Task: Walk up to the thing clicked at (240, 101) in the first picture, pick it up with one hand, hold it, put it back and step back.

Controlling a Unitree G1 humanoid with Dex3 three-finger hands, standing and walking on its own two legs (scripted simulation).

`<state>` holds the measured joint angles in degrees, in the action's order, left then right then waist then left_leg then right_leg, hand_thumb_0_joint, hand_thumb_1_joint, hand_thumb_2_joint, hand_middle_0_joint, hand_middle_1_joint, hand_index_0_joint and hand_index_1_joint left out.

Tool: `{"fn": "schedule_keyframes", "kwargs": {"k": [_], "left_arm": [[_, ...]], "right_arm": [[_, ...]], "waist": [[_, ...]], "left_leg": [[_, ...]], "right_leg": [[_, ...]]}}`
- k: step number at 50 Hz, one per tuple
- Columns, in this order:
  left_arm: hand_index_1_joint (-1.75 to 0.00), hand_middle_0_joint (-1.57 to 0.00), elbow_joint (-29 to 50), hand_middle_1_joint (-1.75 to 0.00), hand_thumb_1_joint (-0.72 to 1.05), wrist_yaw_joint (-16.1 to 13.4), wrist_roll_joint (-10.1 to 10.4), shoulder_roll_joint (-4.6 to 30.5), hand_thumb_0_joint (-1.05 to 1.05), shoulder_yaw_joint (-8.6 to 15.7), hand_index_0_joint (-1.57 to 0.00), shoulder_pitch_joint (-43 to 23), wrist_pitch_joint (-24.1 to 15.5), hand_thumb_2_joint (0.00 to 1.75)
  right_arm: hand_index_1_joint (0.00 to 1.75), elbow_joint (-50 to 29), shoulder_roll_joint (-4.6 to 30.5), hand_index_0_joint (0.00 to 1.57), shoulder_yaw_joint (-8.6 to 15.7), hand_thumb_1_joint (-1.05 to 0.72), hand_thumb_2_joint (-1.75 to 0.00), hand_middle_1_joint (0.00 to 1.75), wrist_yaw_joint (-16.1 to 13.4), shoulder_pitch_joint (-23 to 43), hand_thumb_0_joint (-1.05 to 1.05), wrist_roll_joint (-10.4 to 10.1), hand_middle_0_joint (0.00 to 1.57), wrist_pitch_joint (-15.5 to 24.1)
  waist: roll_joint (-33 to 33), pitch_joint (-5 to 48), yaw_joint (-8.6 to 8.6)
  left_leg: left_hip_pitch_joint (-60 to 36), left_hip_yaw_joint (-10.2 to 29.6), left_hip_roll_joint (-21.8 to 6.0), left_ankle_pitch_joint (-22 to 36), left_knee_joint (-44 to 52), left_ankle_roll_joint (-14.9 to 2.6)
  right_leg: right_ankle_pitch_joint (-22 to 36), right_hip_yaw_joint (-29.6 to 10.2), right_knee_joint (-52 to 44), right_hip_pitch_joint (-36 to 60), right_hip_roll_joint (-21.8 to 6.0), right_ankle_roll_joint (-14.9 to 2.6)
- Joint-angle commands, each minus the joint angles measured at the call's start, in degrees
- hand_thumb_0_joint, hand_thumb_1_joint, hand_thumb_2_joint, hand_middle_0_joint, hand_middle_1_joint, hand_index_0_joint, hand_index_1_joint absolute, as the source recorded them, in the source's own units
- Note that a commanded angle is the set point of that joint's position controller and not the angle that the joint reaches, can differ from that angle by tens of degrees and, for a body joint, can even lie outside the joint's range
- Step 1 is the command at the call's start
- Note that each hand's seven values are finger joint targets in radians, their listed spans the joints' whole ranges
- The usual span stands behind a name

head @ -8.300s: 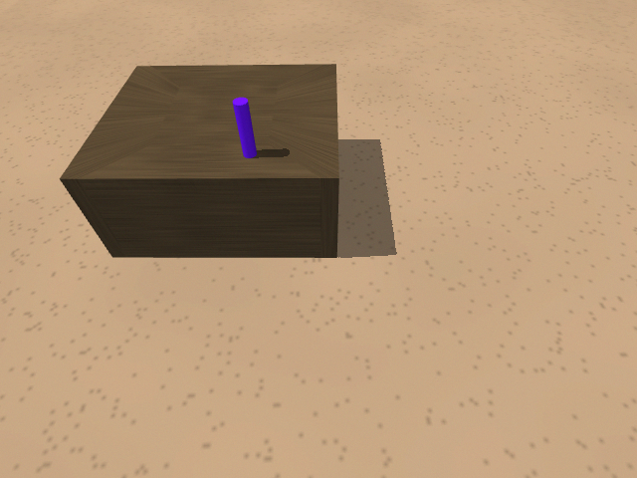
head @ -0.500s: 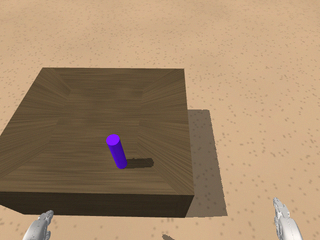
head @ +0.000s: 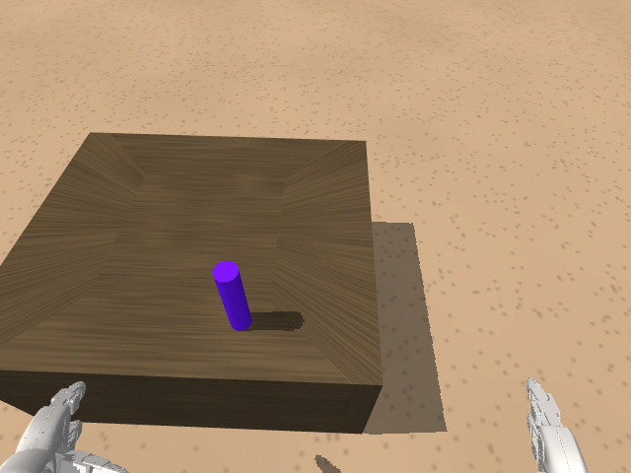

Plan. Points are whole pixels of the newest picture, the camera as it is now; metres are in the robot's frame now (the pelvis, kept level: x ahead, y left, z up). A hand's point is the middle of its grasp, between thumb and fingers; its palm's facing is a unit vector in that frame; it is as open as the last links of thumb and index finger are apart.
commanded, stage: go down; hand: left
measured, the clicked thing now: (234, 298) +0.48 +0.19 -0.22
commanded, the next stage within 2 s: approach in 1.42 s
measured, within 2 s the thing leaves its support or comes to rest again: neither
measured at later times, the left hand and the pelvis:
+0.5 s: hand (76, 335) +0.30 +0.34 -0.01, palm faces +0.13 -0.98 -0.15, open 17.5 cm; pelvis -0.01 +0.01 -0.01, yaw -2 degrees
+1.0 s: hand (66, 295) +0.35 +0.36 +0.01, palm faces +0.13 -0.99 -0.10, open 17.5 cm; pelvis -0.01 +0.01 -0.01, yaw -2 degrees
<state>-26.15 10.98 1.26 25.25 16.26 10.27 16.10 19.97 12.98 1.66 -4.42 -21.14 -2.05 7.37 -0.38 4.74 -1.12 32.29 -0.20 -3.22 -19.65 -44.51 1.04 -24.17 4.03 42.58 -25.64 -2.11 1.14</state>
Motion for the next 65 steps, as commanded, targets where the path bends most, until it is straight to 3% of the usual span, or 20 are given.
{"fn": "schedule_keyframes", "kwargs": {"k": [1, 2, 10, 15, 22, 23, 24, 25, 27, 31, 33, 39, 41, 42, 45, 46, 56, 59, 63, 65], "left_arm": [[-0.06, -0.06, 4.6, -0.05, -0.61, 1.2, 1.2, 18.8, 0.00, 7.4, -0.05, -15.1, -4.7, 0.07], [-0.06, -0.06, 7.6, -0.05, -0.59, 1.8, 1.7, 20.7, 0.00, 8.3, -0.05, -20.1, -5.6, 0.07], [-0.05, -0.06, -7.8, -0.05, -0.61, 8.1, 3.0, 24.8, 0.00, 9.8, -0.06, -26.6, -9.8, 0.05], [-0.06, -0.06, -14.0, -0.06, -0.60, 10.9, 3.9, 29.5, 0.00, 13.0, -0.06, -31.9, -14.9, 0.05], [-0.05, -0.05, -18.0, -0.05, -0.56, 13.0, 3.9, 33.7, 0.00, 15.0, -0.05, -39.6, -20.9, 0.06], [-0.05, -0.05, -17.6, -0.05, -0.53, 13.5, 4.1, 33.9, 0.00, 15.1, -0.05, -40.6, -21.5, 0.07], [-0.05, -0.05, -19.9, -0.04, -0.54, 14.0, 4.3, 32.2, 0.00, 13.5, -0.05, -41.7, -21.6, 0.07], [-0.05, -0.05, -21.2, -0.04, -0.52, 14.4, 4.5, 31.8, 0.00, 13.5, -0.04, -41.5, -21.8, 0.07], [-0.05, -0.05, -20.2, -0.04, -0.53, 14.3, 4.5, 35.8, 0.00, 15.9, -0.05, -43.4, -22.7, 0.07], [-0.04, -0.05, -22.9, -0.03, -0.53, 15.3, 4.5, 34.1, 0.00, 14.5, -0.04, -45.2, -23.7, 0.07], [-0.04, -0.05, -22.8, -0.03, -0.54, 15.6, 4.9, 37.2, 0.00, 16.4, -0.05, -46.6, -24.4, 0.06], [-0.04, -0.04, -23.2, -0.04, -0.55, 16.8, 5.4, 37.8, 0.00, 16.2, -0.04, -49.9, -25.6, 0.07], [-0.04, -0.04, -23.7, -0.04, -0.55, 16.9, 5.7, 37.8, 0.00, 16.4, -0.04, -49.6, -25.8, 0.06], [-0.05, -0.04, -25.7, -0.04, -0.55, 17.2, 5.9, 36.5, 0.00, 15.9, -0.04, -49.0, -25.5, 0.07], [-0.04, -0.05, -24.1, -0.03, -0.55, 17.1, 5.8, 39.7, 0.00, 17.7, -0.04, -49.9, -25.9, 0.07], [-0.04, -0.05, -27.1, -0.04, -0.55, 17.4, 5.8, 37.8, 0.00, 16.8, -0.04, -47.9, -25.5, 0.06], [-0.05, -0.05, -22.9, -0.04, -0.55, 17.2, 5.9, 40.5, 0.00, 18.6, -0.04, -50.5, -26.0, 0.06], [-0.05, -0.05, -23.9, -0.04, -0.57, 17.7, 6.4, 37.4, 0.00, 16.9, -0.04, -50.4, -25.8, 0.07], [-0.04, -0.05, -22.4, -0.04, -0.54, 17.6, 6.2, 39.9, 0.00, 18.0, -0.04, -52.1, -25.9, 0.06], [-0.05, -0.05, -24.3, -0.04, -0.55, 18.1, 6.6, 37.6, 0.00, 17.2, -0.05, -51.3, -25.7, 0.06]], "right_arm": [[0.05, -7.0, 9.3, 0.05, 5.3, 0.55, -0.04, 0.05, -1.3, -0.6, 0.00, -0.1, 0.05, 4.1], [0.05, -6.6, 9.2, 0.05, 4.8, 0.55, -0.04, 0.05, -1.3, 1.0, 0.00, -0.1, 0.05, 4.4], [0.05, -6.4, 8.3, 0.05, 2.0, 0.54, -0.05, 0.05, -0.3, 3.2, 0.00, 0.0, 0.05, 5.5], [0.05, -6.8, 11.4, 0.05, 5.0, 0.55, -0.05, 0.05, -0.1, 4.8, 0.00, 0.1, 0.05, 5.9], [0.05, -4.3, 10.2, 0.05, 3.3, 0.55, -0.05, 0.05, 0.0, 4.6, 0.00, 0.5, 0.05, 5.6], [0.05, -3.3, 10.5, 0.05, 3.7, 0.55, -0.05, 0.05, -0.1, 4.8, 0.00, 0.6, 0.05, 5.4], [0.05, -1.6, 11.3, 0.05, 4.7, 0.55, -0.05, 0.05, -0.2, 2.8, 0.00, 0.7, 0.05, 5.3], [0.05, -2.3, 11.4, 0.05, 4.3, 0.55, -0.05, 0.05, -0.1, 3.9, 0.00, 0.8, 0.05, 5.4], [0.05, -0.4, 11.9, 0.05, 4.6, 0.54, -0.05, 0.05, -0.2, 4.2, 0.00, 0.9, 0.05, 5.2], [0.05, 0.6, 10.1, 0.05, 2.7, 0.54, -0.05, 0.05, 0.1, 4.3, 0.00, 1.1, 0.05, 4.9], [0.05, -1.3, 12.4, 0.05, 4.2, 0.54, -0.05, 0.05, -0.2, 5.7, 0.00, 1.1, 0.05, 5.1], [0.05, -3.2, 11.7, 0.05, 3.0, 0.53, -0.05, 0.05, -0.5, 6.1, 0.00, 1.1, 0.05, 4.9], [0.05, -1.5, 10.7, 0.05, 2.2, 0.54, -0.05, 0.05, -0.4, 4.8, 0.00, 1.0, 0.05, 4.7], [0.05, -2.1, 10.8, 0.05, 2.3, 0.54, -0.05, 0.05, -0.3, 4.6, 0.00, 1.0, 0.05, 4.7], [0.05, -2.6, 11.8, 0.05, 3.0, 0.53, -0.05, 0.05, -0.6, 4.2, 0.00, 1.1, 0.05, 4.7], [0.05, -3.1, 11.5, 0.05, 2.7, 0.53, -0.06, 0.05, -0.5, 4.7, 0.00, 1.1, 0.05, 4.6], [0.05, -3.7, 12.3, 0.05, 3.7, 0.52, -0.06, 0.05, -0.6, 4.8, 0.00, 1.1, 0.05, 4.2], [0.05, -3.8, 11.4, 0.05, 3.3, 0.52, -0.06, 0.05, -0.5, 4.3, 0.00, 1.0, 0.05, 4.3], [0.05, -4.9, 12.0, 0.05, 3.6, 0.53, -0.06, 0.05, -0.4, 5.5, 0.00, 1.0, 0.05, 4.4], [0.05, -3.0, 10.9, 0.05, 2.9, 0.53, -0.06, 0.05, -0.2, 2.6, 0.00, 1.2, 0.05, 4.2]], "waist": [[5.8, 7.1, -2.79], [6.9, 7.7, -1.68], [6.4, 9.6, 0.43], [5.1, 12.5, 0.14], [7.6, 15.4, -0.16], [8.2, 16.0, -0.20], [8.4, 15.7, -1.82], [8.0, 15.0, -1.43], [10.4, 16.3, -0.84], [9.6, 14.3, -1.47], [9.4, 15.9, -1.78], [9.1, 17.4, -2.50], [10.8, 17.1, -1.59], [10.1, 18.8, -2.36], [9.9, 19.9, -2.06], [8.7, 19.9, -2.13], [10.5, 21.4, -1.77], [10.1, 20.1, -2.59], [11.9, 21.4, -2.03], [11.2, 20.4, -2.87]], "left_leg": [[-10.3, -0.3, 2.4, 7.4, 5.5, -1.65], [-9.9, -0.3, 2.5, 7.8, 5.4, -1.55], [-8.9, -0.1, 2.3, 8.2, 5.4, -1.50], [-9.8, 0.3, 1.8, 10.6, 4.7, -1.51], [-11.4, 0.3, 1.8, 12.5, 3.7, -1.57], [-11.6, 0.2, 1.9, 13.2, 3.3, -1.60], [-12.8, 0.5, 1.6, 13.6, 3.4, -1.64], [-12.6, 0.8, 1.4, 13.5, 3.6, -1.60], [-13.3, 0.9, 1.3, 15.3, 3.1, -1.48], [-11.4, 0.8, 1.4, 12.2, 3.4, -1.63], [-11.8, 1.2, 1.1, 11.6, 3.3, -1.55], [-10.5, 0.7, 1.6, 9.3, 2.4, -1.87], [-10.5, 1.2, 1.3, 9.9, 2.5, -1.52], [-11.9, 1.4, 0.9, 12.3, 2.0, -1.63], [-11.9, 1.1, 1.1, 15.8, 0.7, -1.80], [-11.6, 1.4, 0.9, 17.2, 0.4, -1.92], [-12.0, 1.1, 1.0, 16.9, -0.1, -1.64], [-11.6, 1.4, 0.7, 16.9, 0.0, -1.64], [-12.9, 1.8, 0.4, 18.3, 0.0, -1.28], [-12.9, 1.7, 0.4, 19.8, -0.6, -1.42]], "right_leg": [[10.5, -2.2, -6.3, -4.1, 1.6, -1.01], [10.7, -2.1, -6.0, -3.9, 1.5, -1.20], [9.7, -1.7, -5.4, -3.9, 2.0, -1.67], [11.6, -1.7, -4.6, -4.0, 2.3, -1.55], [13.2, -2.0, -4.0, -4.8, 2.1, -1.66], [13.9, -2.2, -3.9, -5.1, 2.0, -1.58], [14.0, -1.9, -3.8, -6.7, 2.3, -1.55], [13.5, -1.6, -3.8, -7.2, 2.4, -1.63], [14.1, -1.6, -3.4, -7.9, 2.4, -1.80], [12.2, -1.5, -3.7, -9.0, 2.5, -1.86], [11.5, -1.3, -3.5, -9.1, 2.7, -1.85], [10.5, -1.9, -3.7, -9.1, 2.3, -1.62], [10.2, -1.5, -3.0, -9.9, 2.6, -1.99], [11.6, -1.2, -2.7, -10.5, 2.8, -1.92], [14.5, -1.4, -2.2, -9.5, 2.7, -1.69], [15.3, -1.3, -2.1, -9.5, 2.8, -1.66], [15.1, -1.4, -1.6, -9.5, 2.8, -1.71], [14.5, -1.1, -1.5, -10.4, 3.0, -1.73], [14.3, -0.9, -1.2, -10.6, 3.1, -2.00], [15.7, -0.9, -1.2, -11.1, 3.1, -1.74]]}}
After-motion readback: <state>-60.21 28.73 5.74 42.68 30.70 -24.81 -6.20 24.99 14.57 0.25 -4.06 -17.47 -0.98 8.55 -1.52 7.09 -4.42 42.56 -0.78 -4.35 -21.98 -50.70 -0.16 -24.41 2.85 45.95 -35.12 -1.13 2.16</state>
